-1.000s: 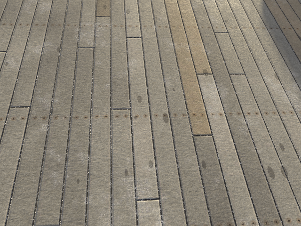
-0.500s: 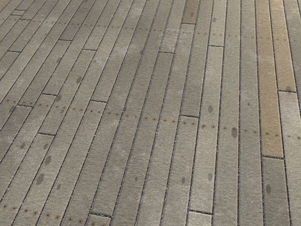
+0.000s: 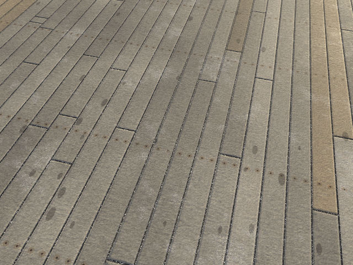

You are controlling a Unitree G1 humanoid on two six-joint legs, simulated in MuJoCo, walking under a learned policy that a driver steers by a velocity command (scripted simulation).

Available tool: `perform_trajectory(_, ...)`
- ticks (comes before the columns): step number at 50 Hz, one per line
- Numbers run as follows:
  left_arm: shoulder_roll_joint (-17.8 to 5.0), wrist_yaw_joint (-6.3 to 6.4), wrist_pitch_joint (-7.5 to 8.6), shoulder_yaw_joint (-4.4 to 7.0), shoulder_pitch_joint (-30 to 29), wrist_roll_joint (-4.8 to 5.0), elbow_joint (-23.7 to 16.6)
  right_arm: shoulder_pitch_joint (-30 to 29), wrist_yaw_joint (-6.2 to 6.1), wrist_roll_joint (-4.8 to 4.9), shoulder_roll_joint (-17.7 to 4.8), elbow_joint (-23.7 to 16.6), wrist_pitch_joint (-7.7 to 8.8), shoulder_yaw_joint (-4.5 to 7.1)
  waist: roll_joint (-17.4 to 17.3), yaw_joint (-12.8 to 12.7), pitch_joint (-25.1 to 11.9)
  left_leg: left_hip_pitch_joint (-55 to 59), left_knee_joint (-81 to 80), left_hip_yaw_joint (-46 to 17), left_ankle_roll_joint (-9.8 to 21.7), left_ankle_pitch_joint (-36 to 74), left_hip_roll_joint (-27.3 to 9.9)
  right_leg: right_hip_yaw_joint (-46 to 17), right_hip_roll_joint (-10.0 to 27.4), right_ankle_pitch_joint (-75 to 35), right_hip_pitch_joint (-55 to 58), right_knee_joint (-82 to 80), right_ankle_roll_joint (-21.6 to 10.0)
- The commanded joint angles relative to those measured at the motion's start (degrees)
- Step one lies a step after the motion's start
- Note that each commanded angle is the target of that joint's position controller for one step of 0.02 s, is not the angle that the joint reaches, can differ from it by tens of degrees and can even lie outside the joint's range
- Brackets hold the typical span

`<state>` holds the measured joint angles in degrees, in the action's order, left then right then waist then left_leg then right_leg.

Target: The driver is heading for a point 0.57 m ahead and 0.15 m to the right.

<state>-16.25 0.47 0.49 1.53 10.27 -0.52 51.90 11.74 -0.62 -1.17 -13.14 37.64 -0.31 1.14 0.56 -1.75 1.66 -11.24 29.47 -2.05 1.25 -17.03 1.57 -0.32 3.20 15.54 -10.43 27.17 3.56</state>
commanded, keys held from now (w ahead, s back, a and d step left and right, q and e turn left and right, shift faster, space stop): no key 0.16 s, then w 0.62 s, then no key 0.18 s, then e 0.04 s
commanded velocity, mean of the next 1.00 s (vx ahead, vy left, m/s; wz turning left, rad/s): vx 0.26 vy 0.00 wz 0.01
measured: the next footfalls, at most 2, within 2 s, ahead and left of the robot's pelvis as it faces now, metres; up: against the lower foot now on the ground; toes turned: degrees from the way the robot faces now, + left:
left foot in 0.88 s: +0.45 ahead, +0.07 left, +0.00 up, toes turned +1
right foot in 1.38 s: +0.42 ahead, -0.17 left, +0.00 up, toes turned -13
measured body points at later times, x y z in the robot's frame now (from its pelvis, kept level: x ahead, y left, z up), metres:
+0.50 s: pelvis +0.06 -0.05 +0.00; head +0.07 -0.07 +0.45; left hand +0.10 +0.24 -0.12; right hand +0.15 -0.32 -0.13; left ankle +0.00 +0.10 -0.68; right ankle +0.03 -0.13 -0.74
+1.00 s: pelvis +0.30 -0.02 -0.01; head +0.35 -0.02 +0.44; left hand +0.29 +0.26 -0.15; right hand +0.50 -0.26 -0.10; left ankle +0.41 +0.07 -0.74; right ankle +0.13 -0.15 -0.64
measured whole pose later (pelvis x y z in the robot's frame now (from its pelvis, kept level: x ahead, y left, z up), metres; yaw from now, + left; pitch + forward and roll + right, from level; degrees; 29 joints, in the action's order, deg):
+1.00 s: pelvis +0.30 -0.02 -0.01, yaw -1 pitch +1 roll +1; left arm -15.6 0.3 3.1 1.3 20.7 1.0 54.3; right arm 3.2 1.9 -0.3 -14.3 41.1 4.8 1.9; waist 0.4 -2.7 4.4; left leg -24.7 28.2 4.0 2.9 -4.8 1.9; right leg -4.1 -0.9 31.0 -15.3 66.6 0.8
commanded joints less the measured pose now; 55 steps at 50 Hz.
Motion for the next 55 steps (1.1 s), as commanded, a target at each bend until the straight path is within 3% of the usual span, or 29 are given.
perform_trajectory(1, -6.08, 0.36, 0.58, 1.32, -0.40, 0.12, -1.50, -0.08, -0.22, 0.10, -7.68, -3.20, 0.81, 2.22, -2.93, 0.58, -1.50, -0.01, -6.82, -6.56, 2.22, 12.65, -5.85, -0.44, 0.57, -8.53, -0.14, -2.19, -0.49)
perform_trajectory(8, -6.37, 0.95, 0.43, 1.43, 0.40, 0.31, 1.32, 0.60, -0.17, 0.27, -7.18, -1.12, 0.92, 2.30, -1.64, 0.50, -2.11, 0.47, -6.37, -5.33, 2.09, 14.81, -4.88, -0.48, 0.79, -9.63, 0.92, -2.40, -0.36)
perform_trajectory(10, -5.73, 1.15, 0.26, 1.38, 1.33, 0.64, 2.34, 2.17, -0.48, 0.61, -8.08, 0.02, 0.52, 2.76, -3.24, 1.02, -2.68, 0.67, -8.32, -6.00, 3.23, -1.41, -4.43, 2.63, -1.73, 0.49, -0.64, 0.63, -0.70)
perform_trajectory(12, -5.10, 1.07, 0.86, 1.29, -1.23, 1.10, 1.03, 4.94, -0.70, 1.12, -10.79, 0.67, 0.21, 3.63, -8.13, 3.09, 1.52, -0.42, -14.66, -14.90, 7.37, -23.95, -9.42, 4.84, -3.94, 9.02, -9.66, 8.73, -1.82)
perform_trajectory(13, -4.91, 0.85, 1.61, 1.21, -3.30, 1.41, -0.31, 6.54, -0.78, 1.43, -11.93, 1.22, 0.46, 3.95, -10.50, 3.91, 4.15, -1.26, -17.97, -20.99, 9.90, -28.83, -13.22, 3.84, -3.48, 10.73, -13.54, 12.24, -3.05)
perform_trajectory(15, -5.43, -0.04, 3.33, 1.47, -4.42, 2.45, -1.62, 7.48, -1.01, 1.62, -11.94, 1.99, 1.73, 4.05, -12.46, 3.69, 6.47, -0.20, -20.27, -27.24, 12.65, -25.98, -17.99, -0.44, -0.32, 14.80, -19.34, 18.53, -6.25)
perform_trajectory(17, -5.31, -1.28, 4.74, 1.45, -2.66, 2.99, -1.21, 5.04, -0.91, 2.40, -11.11, 1.53, 2.40, 3.91, -10.14, 1.95, 5.45, 1.60, -19.09, -24.08, 11.68, -19.31, -17.88, -0.99, 1.15, 15.56, -18.04, 13.57, -8.89)
perform_trajectory(19, -4.80, -2.07, 5.46, 1.79, 6.23, 2.47, 3.23, -0.63, -0.71, 3.02, -11.29, 0.28, 1.98, 3.85, -7.26, -3.14, 1.64, -6.56, -14.55, -13.66, 7.93, -10.60, -11.81, 3.68, -2.36, -0.77, 1.05, 0.44, -8.99)
perform_trajectory(20, -5.58, -2.14, 5.30, 2.37, 11.45, 1.62, 5.92, -1.17, -0.69, 2.39, -9.54, 0.01, 1.99, 3.40, -5.04, -4.84, -0.15, -11.27, -8.49, -9.02, 5.92, -7.14, -8.20, 3.10, -3.51, -4.14, 9.76, -0.26, -7.75)
perform_trajectory(21, -8.59, -1.84, 5.28, 3.17, 18.19, 1.17, 7.26, -2.19, -0.43, 1.56, -5.25, -0.90, 2.31, 2.12, 4.57, -6.62, -2.09, -18.52, 7.81, -1.61, 2.01, -6.11, -2.49, -10.44, 5.83, 3.27, 16.92, -6.80, -9.87)
perform_trajectory(22, -15.85, -2.40, 5.69, 4.60, 21.26, 0.93, 6.65, -2.63, -0.90, 2.46, -5.07, -3.99, 3.29, 2.18, 17.96, -6.62, -1.36, -30.36, 23.65, 0.90, -0.51, -15.79, 3.05, -36.42, 18.63, 12.48, 19.53, -16.80, -18.59)
perform_trajectory(23, -11.83, -2.39, 6.29, 3.31, 16.60, 0.52, 4.96, -0.80, -1.04, 3.87, -8.43, -2.85, 4.16, 3.08, 10.10, -4.37, 1.90, -34.66, 32.85, -4.81, 0.32, -16.30, -0.45, -39.48, 20.47, 18.55, 16.79, -18.41, -20.68)
perform_trajectory(24, -8.64, -2.05, 6.53, 2.54, 12.92, 0.94, 3.49, 0.52, -0.56, 4.33, -9.06, -1.80, 4.78, 3.28, 6.97, -2.54, 5.02, -37.72, 35.29, -5.76, 1.51, -9.67, -2.93, -33.91, 18.29, 19.34, 15.88, -18.25, -18.75)
perform_trajectory(26, -7.37, -1.88, 6.23, 2.00, 9.50, 1.05, 1.98, -0.26, -0.04, 2.92, -9.06, -0.61, 5.33, 3.62, 4.22, -1.19, 5.45, -38.34, 33.45, -3.40, 1.95, -0.02, -6.39, -24.06, 14.29, 8.68, 15.26, -18.80, -15.17)
perform_trajectory(28, -5.26, -1.83, 5.75, 1.16, 11.04, 0.60, 2.13, -1.08, 0.81, 2.09, -7.83, -0.50, 5.28, 3.59, 5.35, -1.19, 3.51, -34.29, 30.70, -1.07, 1.15, 5.82, -7.45, -15.54, 10.45, -5.63, 13.98, -18.95, -13.22)
perform_trajectory(31, -6.10, -1.19, 5.14, 1.04, 13.78, 0.53, 2.64, -4.02, 1.38, 1.94, -5.75, -1.51, 4.90, 3.05, 4.22, -1.80, 2.43, -34.09, 25.75, 1.88, -0.80, 10.40, -7.09, -8.52, 8.37, -22.42, 14.11, -18.53, -13.35)
perform_trajectory(35, -7.11, -0.02, 4.40, 0.82, 15.39, 0.60, 2.43, -13.04, 2.20, 2.45, -3.34, -4.39, 5.45, 1.73, 4.17, -4.01, 4.94, -28.20, 9.99, 4.84, -1.70, 19.39, -5.19, -3.77, 6.40, -22.70, 9.15, -21.12, -12.39)
perform_trajectory(38, -7.68, 0.14, 4.11, 0.98, 17.91, 1.07, 3.12, -17.37, 3.12, 2.89, -3.77, -5.70, 5.93, 1.61, 4.21, -4.60, 6.83, -26.53, 3.53, 5.11, -0.82, 21.13, -3.90, -3.57, 8.38, -22.17, 11.18, -21.32, -13.17)
perform_trajectory(40, -7.72, 0.21, 3.67, 1.20, 18.00, 1.26, 3.37, -18.84, 3.72, 2.87, -4.39, -6.44, 6.39, 1.70, 4.33, -3.47, 7.22, -25.85, 0.36, 4.56, 0.84, 19.77, -3.22, -3.01, 9.72, -28.98, 14.53, -18.56, -12.73)
perform_trajectory(42, -9.13, 0.53, 3.17, 1.79, 16.99, 0.89, 2.88, -14.68, 3.88, 2.13, -6.74, -5.45, 6.83, 2.66, 6.58, 0.12, 2.36, -18.30, -0.55, 5.35, 3.04, 18.10, -0.33, -2.49, 9.86, -48.37, 17.45, -11.00, -10.93)
perform_trajectory(44, -9.41, 0.66, 2.49, 1.93, 14.38, 0.44, 1.65, 0.93, 3.00, 1.61, -10.36, -0.39, 6.84, 4.40, 6.72, 8.54, -7.95, 2.02, -3.62, 6.06, 6.24, 25.94, 1.05, -0.44, 6.35, -58.22, 13.89, 7.32, -7.82)
perform_trajectory(45, -7.13, 0.72, 2.75, 1.16, 14.30, -0.63, -0.40, 9.93, 2.07, -0.10, -13.63, 2.02, 6.40, 4.92, 0.78, 10.83, -16.82, 22.46, 2.15, -4.23, 9.58, 43.03, -9.58, -0.49, 3.14, -38.23, -0.43, 23.56, -5.95)
perform_trajectory(46, 1.29, -0.28, 3.28, -1.22, 26.51, -0.64, 0.92, 9.96, 2.45, -0.83, -16.13, 2.88, 6.05, 4.70, -16.16, 3.97, -28.54, 41.08, 1.43, -29.10, 22.33, 54.85, -28.02, -3.03, -8.08, 21.35, -18.76, 46.48, -2.75)
perform_trajectory(47, -6.82, -0.70, 3.83, 0.89, 24.11, 1.00, 3.13, 10.08, 2.33, -0.03, -10.99, 2.51, 5.28, 4.07, -7.80, 7.46, -30.70, 35.03, -2.50, -30.11, 20.93, 47.94, -25.15, -11.30, -6.71, 22.35, -18.75, 51.62, -2.86)
perform_trajectory(48, -8.37, -0.65, 3.86, 1.62, 16.65, 2.63, -0.01, 3.30, 2.15, 0.90, -9.52, 2.19, 5.03, 3.23, -7.51, 5.67, -18.65, 25.40, -4.98, -20.33, 18.07, 45.67, -22.35, -8.20, -3.38, 19.38, -22.66, 50.45, -2.83)
perform_trajectory(49, -6.83, 0.00, 3.63, 1.36, 13.04, 2.39, -0.87, -1.13, 2.02, 1.25, -7.44, 2.44, 5.09, 2.65, -2.38, 3.87, -12.04, 16.02, -7.65, -14.51, 15.82, 44.60, -19.55, -6.00, -0.84, 15.56, -22.46, 46.67, -2.26)
perform_trajectory(50, -6.10, 0.64, 2.78, 1.70, 12.17, 2.07, -0.84, -3.81, 2.12, 1.17, -5.96, 2.67, 5.38, 2.14, -1.03, 2.05, -8.12, 8.28, -10.29, -10.50, 14.65, 43.02, -17.93, -5.42, 0.52, 13.32, -20.24, 43.57, -1.61)
perform_trajectory(53, -1.87, 1.64, -0.34, 1.42, 16.76, 1.51, -0.30, -8.25, 2.74, -0.93, -5.41, 4.71, 6.60, 1.96, -4.81, -2.50, -6.07, -7.56, -15.42, -1.48, 13.94, 40.57, -15.27, -4.30, 1.88, 9.32, -7.62, 34.99, -0.25)
perform_trajectory(55, -3.10, 2.26, -1.41, 1.89, 13.98, 0.95, -2.83, -9.24, 2.03, -0.94, -8.49, 5.59, 6.40, 2.88, -6.99, -2.39, -5.45, -9.01, -16.56, 0.57, 14.51, 37.62, -15.81, -2.83, 1.76, 7.48, -8.63, 30.27, 0.27)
